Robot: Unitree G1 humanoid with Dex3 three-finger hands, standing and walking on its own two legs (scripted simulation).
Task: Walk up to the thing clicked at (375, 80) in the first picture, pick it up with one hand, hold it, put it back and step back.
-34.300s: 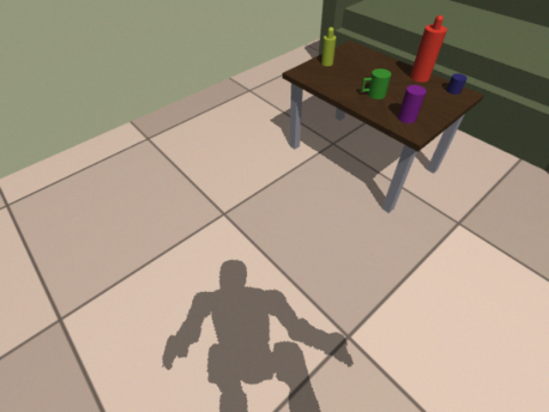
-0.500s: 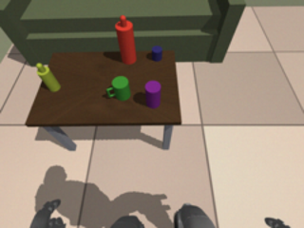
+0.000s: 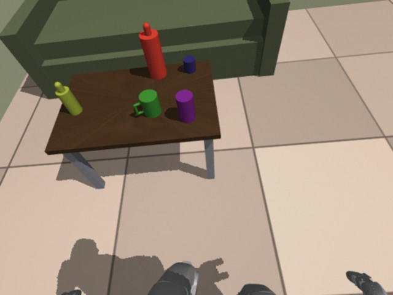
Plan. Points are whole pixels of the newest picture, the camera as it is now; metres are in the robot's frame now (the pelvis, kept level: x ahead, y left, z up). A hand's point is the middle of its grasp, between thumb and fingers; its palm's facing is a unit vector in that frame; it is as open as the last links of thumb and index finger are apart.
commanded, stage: step back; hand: left
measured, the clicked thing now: (147, 105) +0.84 +0.26 -0.27
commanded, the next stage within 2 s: stand in 1.78 s
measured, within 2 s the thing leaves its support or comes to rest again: neither
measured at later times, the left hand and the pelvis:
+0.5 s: hand out of the picture -0.10 +0.28 -0.15, palm faces +0.01 -0.92 -0.40, open 7.3 cm; pelvis -0.18 +0.01 +0.00, yaw +1 degrees
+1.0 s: hand out of the picture -0.25 +0.28 -0.14, palm faces +0.08 -0.91 -0.41, open 7.4 cm; pelvis -0.30 +0.00 +0.00, yaw +5 degrees
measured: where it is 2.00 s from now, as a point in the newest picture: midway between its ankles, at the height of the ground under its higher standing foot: outside the picture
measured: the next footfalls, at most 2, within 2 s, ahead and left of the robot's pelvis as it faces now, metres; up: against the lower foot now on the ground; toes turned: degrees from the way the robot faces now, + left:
left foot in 0.20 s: -0.06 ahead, +0.13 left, +0.00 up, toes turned +2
right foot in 0.56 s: -0.22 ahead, -0.12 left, +0.00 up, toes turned +4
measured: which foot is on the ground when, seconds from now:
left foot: up 0.00-0.18, down 0.20-0.60, up 0.62-0.88, down 0.90-1.00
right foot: down 0.00-0.22, up 0.24-0.54, down 0.56-1.00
